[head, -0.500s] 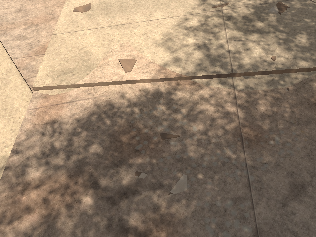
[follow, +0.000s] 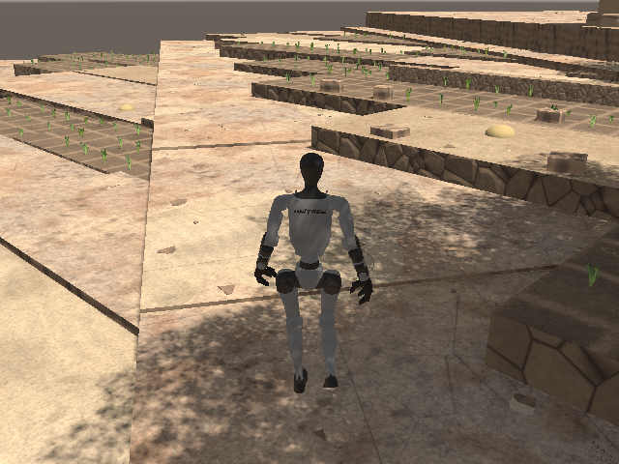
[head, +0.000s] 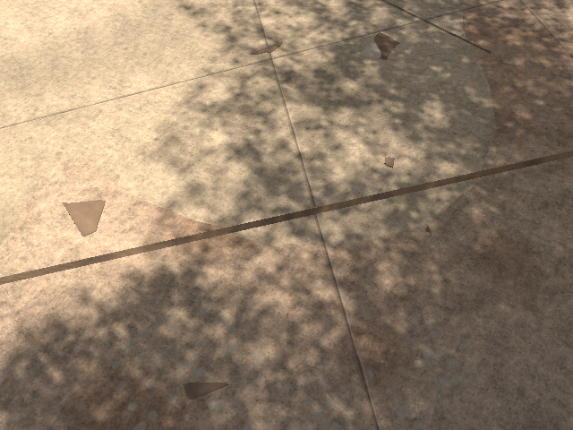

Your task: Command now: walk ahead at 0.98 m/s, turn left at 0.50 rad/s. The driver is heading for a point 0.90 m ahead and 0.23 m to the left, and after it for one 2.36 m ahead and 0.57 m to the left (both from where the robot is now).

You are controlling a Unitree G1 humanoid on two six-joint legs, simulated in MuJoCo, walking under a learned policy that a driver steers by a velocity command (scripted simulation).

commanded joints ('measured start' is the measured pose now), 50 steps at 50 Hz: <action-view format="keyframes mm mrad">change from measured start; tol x32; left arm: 1 -17 48 -13 -123 26 9 -6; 50 -58 132 45 -128 -85 152 25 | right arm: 1 43 -54 1 -32 13 -39 -5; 15 344 -8 32 -181 49 15 -43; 50 -253 -127 -15 -324 1 72 -66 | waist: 1 70 20 25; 13 214 146 -330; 15 64 -300 -652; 21 -15 -71 -67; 33 14 -49 -103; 36 7 390 -260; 50 11 152 -108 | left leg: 1 82 279 -524 -321 -124 190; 8 -30 145 -306 -196 712 20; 12 29 88 -408 153 580 -96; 13 -80 57 -369 455 359 -140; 14 -278 -35 -268 789 -575 -163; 16 -399 147 -223 1058 -440 -194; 33 -15 193 51 84 31 -71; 36 407 578 -574 -83 683 275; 50 138 514 -124 -167 231 133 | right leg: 1 -247 -98 39 -110 -39 52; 11 256 89 -5 -905 423 80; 14 905 -435 344 -651 1285 -88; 17 622 -444 397 -862 561 -203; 21 143 -307 57 -1019 518 -137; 31 242 -363 -174 -959 334 -78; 34 197 -294 -237 -719 276 16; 36 -283 -51 -173 -100 -440 153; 50 -79 -118 -94 -371 -175 143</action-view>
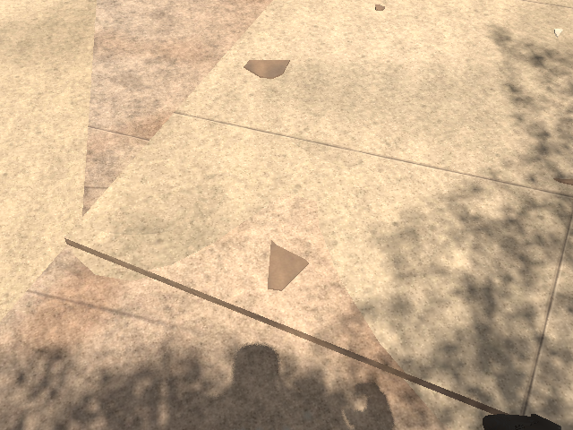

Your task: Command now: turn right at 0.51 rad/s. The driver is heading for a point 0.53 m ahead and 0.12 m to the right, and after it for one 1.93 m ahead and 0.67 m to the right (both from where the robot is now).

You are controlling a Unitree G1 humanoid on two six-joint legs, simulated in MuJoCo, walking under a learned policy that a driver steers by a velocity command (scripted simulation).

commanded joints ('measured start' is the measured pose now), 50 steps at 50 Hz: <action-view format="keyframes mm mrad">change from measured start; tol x32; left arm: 1 -57 94 28 -111 0 -3 -4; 30 318 177 53 -43 48 -125 -6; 50 -341 13 -78 -297 80 -117 -53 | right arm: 1 17 -199 -76 -36 6 -5 -17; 30 -231 -174 -56 -49 -16 -46 109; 36 520 -369 -118 126 -16 -59 53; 50 423 -225 -77 158 34 -93 38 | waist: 1 -57 155 -97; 7 12 104 -123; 9 5 -341 -76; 33 -27 -129 14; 37 -143 316 -262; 50 -109 69 105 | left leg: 1 143 338 -204 -177 266 203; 6 146 329 -86 -49 310 108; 10 -562 -19 -174 682 -440 -103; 19 -478 -20 -201 297 179 -96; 30 -491 37 -59 101 96 -10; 35 416 -86 -67 84 -80 146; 37 652 251 -1056 -302 -666 279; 50 58 8 -487 -406 471 206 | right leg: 1 -33 -24 -8 -10 -27 -17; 7 195 51 -71 -385 199 -122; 9 462 -250 556 -538 551 -373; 10 506 -296 714 -661 60 -453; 12 464 -256 691 -752 -409 -363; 28 529 -145 362 -841 34 -268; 34 498 -139 62 -392 1255 -194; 37 -306 168 112 458 34 -122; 50 -184 50 -44 -120 336 -34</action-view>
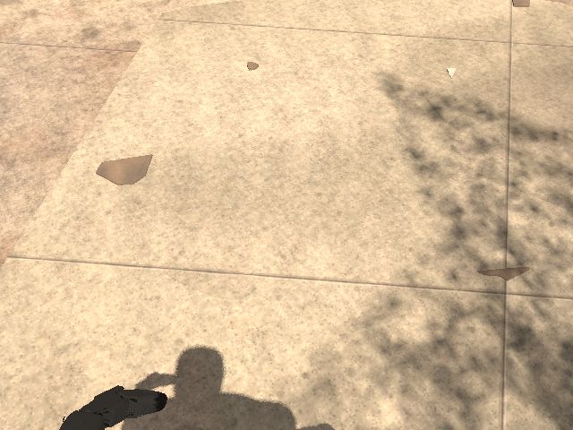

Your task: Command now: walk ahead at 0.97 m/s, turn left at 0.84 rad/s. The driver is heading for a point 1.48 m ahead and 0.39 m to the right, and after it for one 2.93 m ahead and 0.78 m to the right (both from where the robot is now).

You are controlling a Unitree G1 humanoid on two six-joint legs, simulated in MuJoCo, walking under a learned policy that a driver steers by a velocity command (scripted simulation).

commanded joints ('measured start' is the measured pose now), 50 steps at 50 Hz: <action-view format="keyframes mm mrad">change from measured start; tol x64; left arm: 1 -200 42 0 -128 -18 -16 -4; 7 539 257 105 87 -36 -12 74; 50 337 298 155 82 -47 64 44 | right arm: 1 -10 -181 -44 -56 8 -20 -9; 50 -275 -184 16 -251 -42 -67 -21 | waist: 1 -8 81 96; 50 158 45 -79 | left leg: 1 -253 205 -191 -122 714 100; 6 -91 249 -41 462 1335 -7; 9 -718 16 21 1273 -28 -55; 25 118 176 185 322 134 -137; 28 246 641 -667 -32 -587 -7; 44 -74 403 427 302 1396 -147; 47 -648 149 385 1367 -177 -158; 50 -942 218 91 1286 -57 -166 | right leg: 1 213 115 -141 -140 106 -12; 8 1151 -196 638 -466 -464 -341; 21 288 23 318 -848 10 -264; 28 -34 137 54 478 -227 -143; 44 567 211 -240 -145 89 -236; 50 1032 -122 712 -684 -245 -464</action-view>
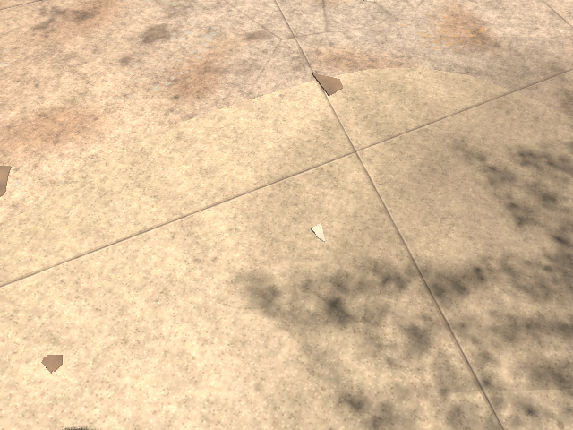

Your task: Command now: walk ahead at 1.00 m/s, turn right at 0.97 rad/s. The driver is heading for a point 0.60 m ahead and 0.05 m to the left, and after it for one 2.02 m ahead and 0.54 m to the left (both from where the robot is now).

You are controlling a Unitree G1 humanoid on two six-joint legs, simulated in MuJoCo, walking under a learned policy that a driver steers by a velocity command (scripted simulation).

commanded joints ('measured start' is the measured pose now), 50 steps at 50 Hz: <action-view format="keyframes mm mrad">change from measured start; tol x32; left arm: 1 207 193 70 8 -2 -9 37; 18 342 -20 4 41 -28 -96 24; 34 -242 24 -59 -148 12 -86 -15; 39 337 215 30 -31 68 -101 63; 50 146 6 2 85 -2 -140 33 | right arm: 1 -128 -190 -25 -194 -16 -48 -1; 13 -378 -116 -3 -268 7 6 29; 17 184 -265 -79 -126 3 3 -23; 40 157 -87 -57 -81 79 -16 16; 50 -259 -61 -36 -204 6 77 88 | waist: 1 65 105 -61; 16 -91 -18 -200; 18 -72 379 -402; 29 31 73 65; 40 147 -318 -506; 50 5 -80 24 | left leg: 1 -655 45 -115 32 10 2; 11 -185 44 -11 -788 580 15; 16 109 -64 24 -879 242 88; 18 582 347 -689 -1007 -291 235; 32 -157 66 -300 -1372 416 239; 37 21 37 -262 -863 879 166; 40 -537 -108 -136 -49 -78 149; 50 -620 92 -56 -285 291 111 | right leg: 1 564 -357 785 -549 -18 -190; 8 47 -135 421 -619 290 -89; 16 476 -225 374 -101 984 48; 19 -201 -45 271 659 -110 90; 28 -214 -248 135 149 111 207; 37 462 -130 81 -257 172 172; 40 938 -670 983 -504 -538 36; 50 394 -422 33 -651 335 131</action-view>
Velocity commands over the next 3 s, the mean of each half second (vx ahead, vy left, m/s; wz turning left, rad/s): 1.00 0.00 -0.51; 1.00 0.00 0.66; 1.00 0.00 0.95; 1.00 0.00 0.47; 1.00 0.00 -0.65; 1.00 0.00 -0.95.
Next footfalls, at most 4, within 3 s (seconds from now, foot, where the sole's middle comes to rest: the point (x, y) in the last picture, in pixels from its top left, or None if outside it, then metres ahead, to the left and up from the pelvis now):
0.34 left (225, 391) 0.55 0.14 -0.73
0.76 right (337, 264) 0.88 -0.15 -0.73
1.20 left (242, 160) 1.28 0.11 -0.73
1.62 right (228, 73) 1.72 0.17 -0.73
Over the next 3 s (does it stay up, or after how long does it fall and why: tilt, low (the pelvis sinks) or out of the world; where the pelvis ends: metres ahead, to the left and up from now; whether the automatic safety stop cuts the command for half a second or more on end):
stays up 2.50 0.92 0.03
